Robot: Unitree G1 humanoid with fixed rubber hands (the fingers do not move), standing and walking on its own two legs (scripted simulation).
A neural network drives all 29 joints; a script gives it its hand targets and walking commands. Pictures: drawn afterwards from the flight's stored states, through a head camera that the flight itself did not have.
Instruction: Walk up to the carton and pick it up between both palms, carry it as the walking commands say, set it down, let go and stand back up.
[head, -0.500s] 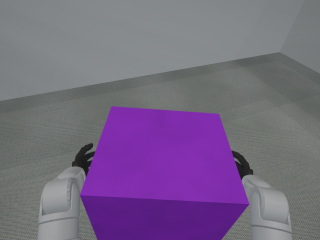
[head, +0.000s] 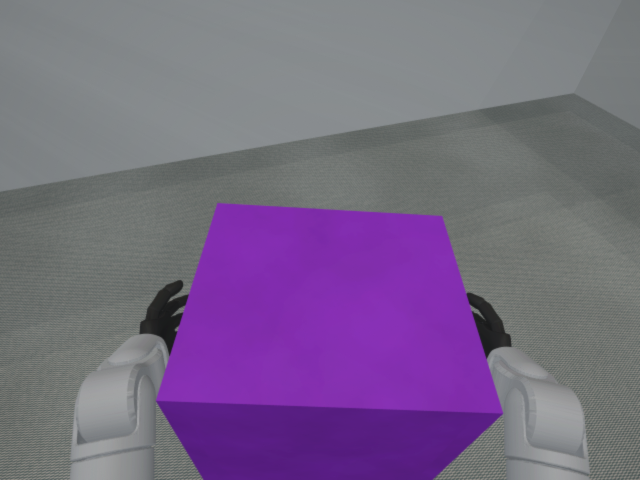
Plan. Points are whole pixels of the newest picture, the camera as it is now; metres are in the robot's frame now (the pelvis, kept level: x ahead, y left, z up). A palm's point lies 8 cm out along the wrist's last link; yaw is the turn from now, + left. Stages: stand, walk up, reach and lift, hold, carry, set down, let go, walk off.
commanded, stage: carry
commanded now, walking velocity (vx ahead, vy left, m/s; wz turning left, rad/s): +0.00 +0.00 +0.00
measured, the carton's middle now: (322, 353) +0.28 +0.00 +0.00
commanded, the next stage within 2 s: hold in 1.10 s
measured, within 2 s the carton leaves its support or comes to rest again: neither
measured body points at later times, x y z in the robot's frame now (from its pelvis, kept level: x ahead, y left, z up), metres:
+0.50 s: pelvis +0.01 +0.00 +0.00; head -0.01 +0.00 +0.45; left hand +0.28 +0.19 +0.04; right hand +0.27 -0.20 +0.04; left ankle +0.04 +0.11 -0.73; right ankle +0.04 -0.11 -0.73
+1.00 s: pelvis +0.01 +0.00 +0.00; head -0.01 -0.01 +0.45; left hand +0.28 +0.19 +0.05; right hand +0.27 -0.20 +0.04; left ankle +0.04 +0.11 -0.73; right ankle +0.04 -0.11 -0.73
